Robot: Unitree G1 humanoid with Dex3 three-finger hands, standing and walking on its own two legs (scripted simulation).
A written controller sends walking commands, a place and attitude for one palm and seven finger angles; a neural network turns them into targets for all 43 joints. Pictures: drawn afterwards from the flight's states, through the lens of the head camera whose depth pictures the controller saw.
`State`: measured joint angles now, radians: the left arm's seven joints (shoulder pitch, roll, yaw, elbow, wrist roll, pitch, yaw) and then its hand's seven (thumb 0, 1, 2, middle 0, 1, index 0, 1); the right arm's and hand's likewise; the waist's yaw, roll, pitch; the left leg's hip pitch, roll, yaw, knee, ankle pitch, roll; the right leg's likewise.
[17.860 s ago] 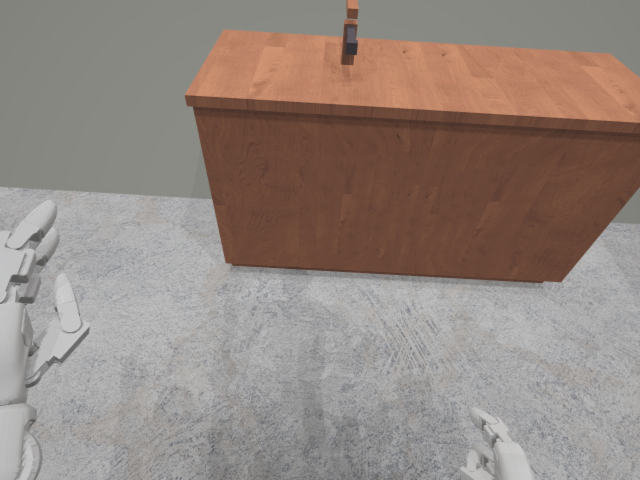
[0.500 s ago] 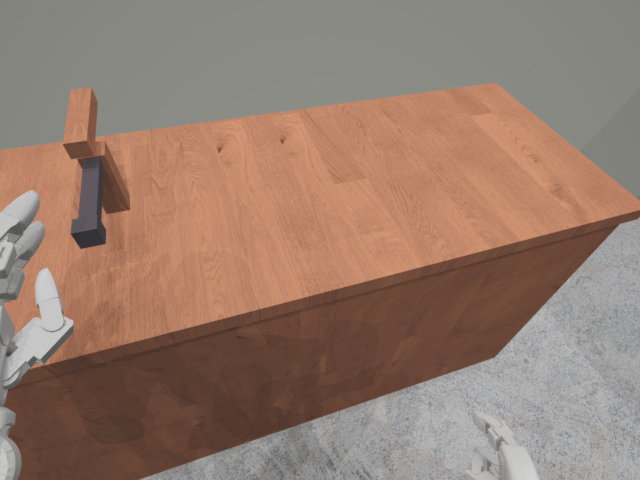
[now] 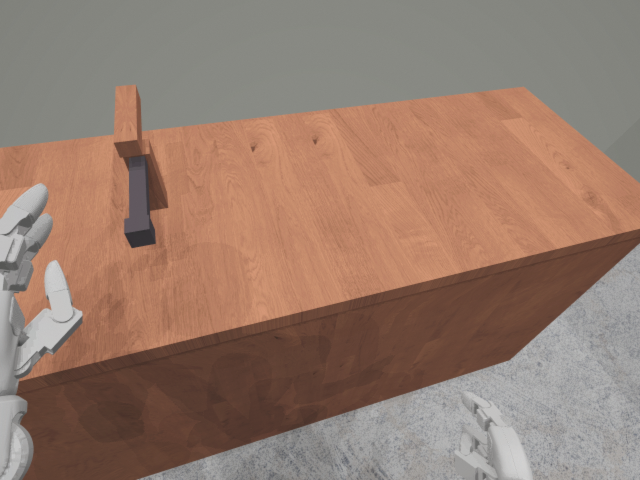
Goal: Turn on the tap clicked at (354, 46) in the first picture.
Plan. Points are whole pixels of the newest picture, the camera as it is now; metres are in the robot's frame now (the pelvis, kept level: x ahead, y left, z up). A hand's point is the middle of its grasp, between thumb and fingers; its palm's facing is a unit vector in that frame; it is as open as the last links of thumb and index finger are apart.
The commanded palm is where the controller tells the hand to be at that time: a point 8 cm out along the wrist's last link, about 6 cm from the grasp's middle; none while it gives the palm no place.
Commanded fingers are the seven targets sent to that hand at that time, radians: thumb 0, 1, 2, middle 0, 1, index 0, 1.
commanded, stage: come to a stop and stand still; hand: left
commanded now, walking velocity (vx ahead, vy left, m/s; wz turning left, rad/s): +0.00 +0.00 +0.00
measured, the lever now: (140, 231) +0.36 +0.26 +0.10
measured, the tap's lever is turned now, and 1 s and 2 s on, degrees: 0 0 0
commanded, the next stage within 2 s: look again from close up in 0.38 s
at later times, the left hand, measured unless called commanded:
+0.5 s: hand (49, 309) +0.21 +0.27 +0.16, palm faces +0.39 -0.82 -0.42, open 7.4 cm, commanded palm +0.15 +0.30 +0.17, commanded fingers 0.00 0.90 0.90 -0.20 -0.30 -0.20 -0.30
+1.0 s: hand (30, 326) +0.19 +0.27 +0.17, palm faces +0.45 -0.84 -0.30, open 7.4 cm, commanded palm +0.14 +0.29 +0.17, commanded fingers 0.00 0.90 0.90 -0.20 -0.30 -0.20 -0.30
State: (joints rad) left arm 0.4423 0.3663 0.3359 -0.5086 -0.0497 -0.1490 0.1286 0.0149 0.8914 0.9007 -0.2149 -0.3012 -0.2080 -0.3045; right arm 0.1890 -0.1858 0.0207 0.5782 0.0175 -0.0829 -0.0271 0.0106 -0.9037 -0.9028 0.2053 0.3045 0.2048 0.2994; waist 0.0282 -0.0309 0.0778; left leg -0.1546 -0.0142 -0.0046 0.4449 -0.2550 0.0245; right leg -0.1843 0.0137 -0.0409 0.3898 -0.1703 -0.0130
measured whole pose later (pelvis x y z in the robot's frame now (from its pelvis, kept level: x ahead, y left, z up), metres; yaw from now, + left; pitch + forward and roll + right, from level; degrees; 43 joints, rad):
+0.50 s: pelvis +0.00 +0.01 +0.00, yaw +1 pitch -2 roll -1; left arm 0.39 0.40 0.35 -0.50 0.00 -0.17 0.11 0.01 0.89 0.90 -0.22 -0.30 -0.21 -0.30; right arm 0.21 -0.18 0.02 0.57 0.01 -0.09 -0.03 0.01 -0.90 -0.90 0.21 0.30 0.20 0.30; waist 0.04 -0.02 0.08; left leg -0.17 -0.03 -0.01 0.46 -0.26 0.04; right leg -0.20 -0.01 -0.04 0.40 -0.17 0.01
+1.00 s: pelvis -0.03 +0.01 +0.00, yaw -1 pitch -3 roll -1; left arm 0.33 0.34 0.37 -0.42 -0.03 -0.25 0.11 0.02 0.89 0.90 -0.22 -0.30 -0.21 -0.30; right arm 0.25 -0.21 0.02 0.60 0.01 -0.17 -0.02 0.01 -0.90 -0.90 0.20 0.30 0.20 0.30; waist 0.06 -0.04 0.06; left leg -0.19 -0.02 0.02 0.49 -0.25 0.04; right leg -0.22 0.01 -0.02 0.42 -0.15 0.00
